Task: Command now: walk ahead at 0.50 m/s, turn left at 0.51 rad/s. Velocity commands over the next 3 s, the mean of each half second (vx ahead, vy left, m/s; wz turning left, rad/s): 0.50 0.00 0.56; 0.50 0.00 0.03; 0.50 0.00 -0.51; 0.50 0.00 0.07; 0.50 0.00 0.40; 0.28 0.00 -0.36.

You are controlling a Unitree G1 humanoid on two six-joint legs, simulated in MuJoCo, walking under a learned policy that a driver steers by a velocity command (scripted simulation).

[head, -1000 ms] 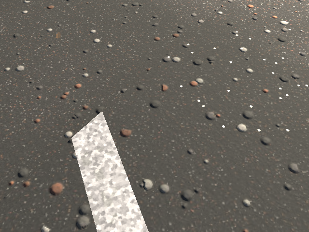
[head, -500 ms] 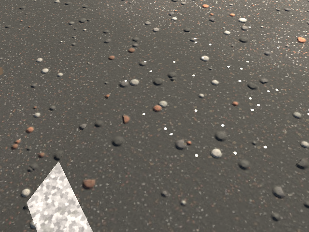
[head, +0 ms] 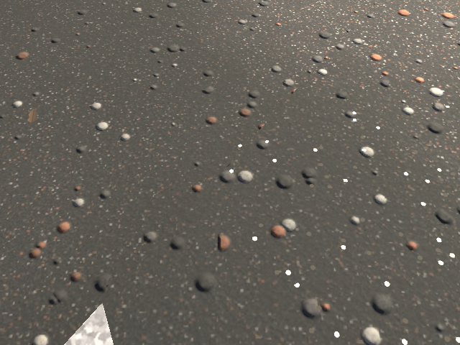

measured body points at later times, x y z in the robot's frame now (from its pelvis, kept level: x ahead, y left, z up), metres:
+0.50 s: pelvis +0.27 -0.04 +0.00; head +0.30 -0.04 +0.45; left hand +0.24 +0.24 -0.11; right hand +0.48 -0.25 -0.11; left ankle +0.28 +0.10 -0.67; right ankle +0.29 -0.15 -0.74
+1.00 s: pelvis +0.49 +0.09 +0.00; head +0.50 +0.11 +0.45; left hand +0.51 +0.38 -0.13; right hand +0.60 -0.16 -0.12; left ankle +0.42 +0.15 -0.74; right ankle +0.60 -0.03 -0.67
